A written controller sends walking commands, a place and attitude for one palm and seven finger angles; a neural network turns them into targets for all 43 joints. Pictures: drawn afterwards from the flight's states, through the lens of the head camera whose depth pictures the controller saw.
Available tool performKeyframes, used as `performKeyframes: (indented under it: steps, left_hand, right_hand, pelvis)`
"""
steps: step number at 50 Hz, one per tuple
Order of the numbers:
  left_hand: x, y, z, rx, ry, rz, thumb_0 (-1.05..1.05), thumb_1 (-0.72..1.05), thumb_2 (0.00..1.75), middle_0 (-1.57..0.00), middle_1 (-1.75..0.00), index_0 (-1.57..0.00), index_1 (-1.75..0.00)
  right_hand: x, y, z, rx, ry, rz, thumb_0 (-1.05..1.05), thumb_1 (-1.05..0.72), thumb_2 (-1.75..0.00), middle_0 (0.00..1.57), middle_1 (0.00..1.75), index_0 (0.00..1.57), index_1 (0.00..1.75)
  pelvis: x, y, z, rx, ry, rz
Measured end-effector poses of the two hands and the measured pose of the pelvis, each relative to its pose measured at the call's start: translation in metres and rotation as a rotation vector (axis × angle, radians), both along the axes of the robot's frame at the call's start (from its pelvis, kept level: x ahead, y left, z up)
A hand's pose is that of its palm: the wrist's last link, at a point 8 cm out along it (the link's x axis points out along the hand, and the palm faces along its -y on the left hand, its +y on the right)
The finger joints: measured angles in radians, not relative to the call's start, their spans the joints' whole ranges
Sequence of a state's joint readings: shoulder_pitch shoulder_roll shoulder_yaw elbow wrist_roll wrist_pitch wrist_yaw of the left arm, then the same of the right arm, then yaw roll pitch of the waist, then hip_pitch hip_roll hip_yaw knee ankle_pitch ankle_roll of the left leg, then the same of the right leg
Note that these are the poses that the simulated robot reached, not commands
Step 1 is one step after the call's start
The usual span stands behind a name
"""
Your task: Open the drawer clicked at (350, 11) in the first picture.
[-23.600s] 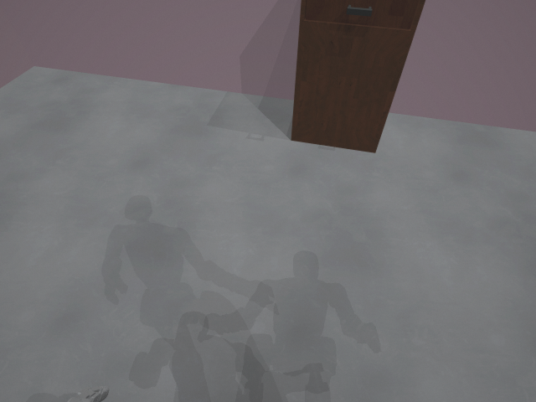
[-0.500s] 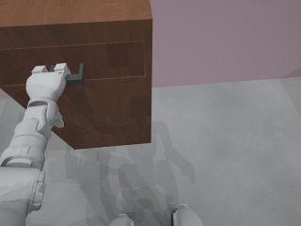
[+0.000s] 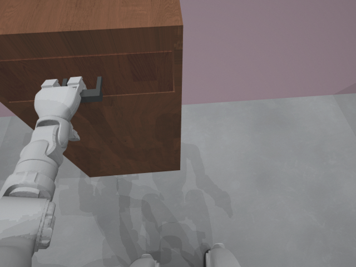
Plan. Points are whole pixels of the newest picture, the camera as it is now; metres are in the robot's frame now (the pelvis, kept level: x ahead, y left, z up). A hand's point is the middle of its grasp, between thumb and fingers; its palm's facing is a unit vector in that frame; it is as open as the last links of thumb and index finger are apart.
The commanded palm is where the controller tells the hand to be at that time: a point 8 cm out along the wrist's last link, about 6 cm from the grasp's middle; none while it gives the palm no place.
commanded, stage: close the thumb around the handle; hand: left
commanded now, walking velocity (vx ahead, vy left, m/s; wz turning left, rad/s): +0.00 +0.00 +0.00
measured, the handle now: (81, 89) +0.52 +0.24 +0.04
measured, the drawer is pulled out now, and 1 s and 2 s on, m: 0.00 0.04 0.16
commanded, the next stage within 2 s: pull the drawer open in 0.44 s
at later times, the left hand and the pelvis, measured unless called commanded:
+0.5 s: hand (69, 115) +0.46 +0.26 +0.02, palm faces -0.06 +0.01 -1.00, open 6.0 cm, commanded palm +0.43 +0.25 +0.07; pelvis +0.01 +0.00 +0.00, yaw +0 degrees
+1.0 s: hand (66, 131) +0.42 +0.26 +0.01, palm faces -0.02 -0.02 -1.00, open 5.9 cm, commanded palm +0.38 +0.26 +0.07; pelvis +0.02 +0.00 +0.01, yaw -1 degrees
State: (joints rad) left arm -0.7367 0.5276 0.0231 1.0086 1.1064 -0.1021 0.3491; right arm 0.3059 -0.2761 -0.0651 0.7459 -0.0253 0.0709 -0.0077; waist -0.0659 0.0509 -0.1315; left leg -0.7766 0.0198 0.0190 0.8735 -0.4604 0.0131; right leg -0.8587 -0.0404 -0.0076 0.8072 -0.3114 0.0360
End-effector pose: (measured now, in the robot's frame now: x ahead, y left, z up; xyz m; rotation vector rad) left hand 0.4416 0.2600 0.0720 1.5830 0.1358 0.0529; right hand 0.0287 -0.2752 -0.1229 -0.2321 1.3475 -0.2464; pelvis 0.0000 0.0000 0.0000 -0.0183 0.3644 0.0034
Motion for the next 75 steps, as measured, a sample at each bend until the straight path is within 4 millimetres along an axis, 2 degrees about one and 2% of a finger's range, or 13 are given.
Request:
performKeyframes:
  steps: [18, 27, 36, 49, 58, 67, 75]
  left_hand:
    - [0.001, 0.001, 0.001, -0.002, 0.006, -0.006, 0.00, 0.70, 0.81, -0.37, -1.31, -0.36, -1.31]
    - [0.000, 0.000, 0.000, -0.007, 0.004, -0.002, 0.01, 0.71, 0.79, -0.35, -1.32, -0.33, -1.33]
    - [-0.007, 0.001, 0.000, -0.022, 0.001, -0.005, 0.01, 0.72, 0.79, -0.34, -1.34, -0.32, -1.33]
    - [-0.044, -0.001, -0.003, -0.029, -0.035, -0.007, 0.00, 0.73, 0.81, -0.33, -1.34, -0.31, -1.33]
    - [-0.062, -0.003, -0.002, -0.032, -0.028, 0.011, 0.01, 0.73, 0.80, -0.33, -1.32, -0.32, -1.33]
    - [-0.082, -0.005, -0.002, -0.033, -0.026, 0.024, 0.01, 0.73, 0.79, -0.33, -1.31, -0.32, -1.32]
    - [-0.110, -0.008, -0.002, -0.032, -0.030, 0.040, 0.01, 0.73, 0.79, -0.33, -1.30, -0.33, -1.32]
  right_hand:
    - [-0.001, -0.001, 0.001, 0.001, 0.002, -0.013, 0.00, -0.91, -0.90, 0.20, 0.30, 0.20, 0.30]
    - [0.002, 0.002, 0.002, 0.009, 0.008, -0.017, 0.00, -0.91, -0.90, 0.20, 0.30, 0.20, 0.30]
    - [0.016, 0.005, 0.006, 0.016, -0.028, -0.027, 0.00, -0.91, -0.90, 0.20, 0.30, 0.20, 0.30]
    - [0.066, 0.011, 0.013, 0.027, -0.137, 0.022, 0.00, -0.91, -0.90, 0.20, 0.30, 0.20, 0.30]
    - [0.100, 0.014, 0.020, 0.028, -0.230, 0.060, 0.00, -0.91, -0.90, 0.20, 0.30, 0.20, 0.30]
    - [0.114, 0.015, 0.024, 0.035, -0.276, 0.078, 0.01, -0.91, -0.90, 0.20, 0.30, 0.20, 0.30]
    - [0.120, 0.014, 0.025, 0.044, -0.300, 0.087, 0.01, -0.91, -0.90, 0.20, 0.30, 0.20, 0.30]
  pelvis:
    - [0.003, -0.001, 0.000, 0.000, 0.003, -0.005]
    - [0.007, 0.000, 0.003, -0.003, -0.004, -0.007]
    - [0.014, 0.002, 0.007, -0.003, -0.013, -0.021]
    - [0.023, 0.005, 0.013, -0.006, -0.053, -0.015]
    - [0.024, 0.002, 0.015, -0.004, -0.081, -0.009]
    - [0.026, -0.002, 0.017, -0.001, -0.099, -0.008]
    - [0.027, -0.005, 0.018, 0.002, -0.118, -0.008]
